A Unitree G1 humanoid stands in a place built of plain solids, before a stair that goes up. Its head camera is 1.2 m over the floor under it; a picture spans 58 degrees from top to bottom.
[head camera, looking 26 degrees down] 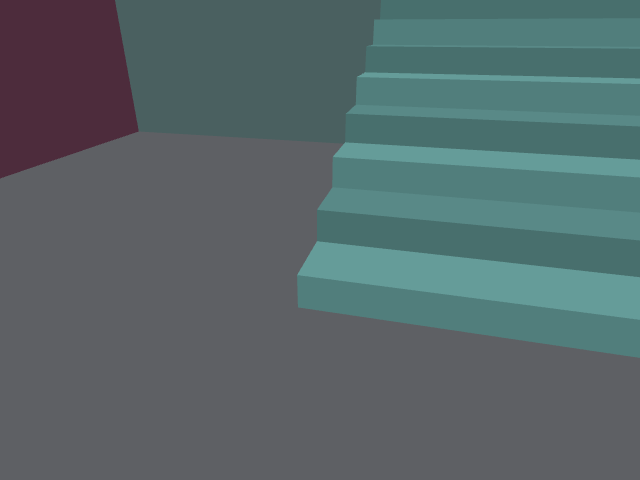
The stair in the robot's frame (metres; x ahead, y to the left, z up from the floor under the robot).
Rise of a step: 0.18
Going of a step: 0.36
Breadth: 3.15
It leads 14 degrees to the right of straight ahead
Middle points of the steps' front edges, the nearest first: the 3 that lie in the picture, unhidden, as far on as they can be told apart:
2.75 -1.78 0.91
3.11 -1.87 1.09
3.46 -1.95 1.27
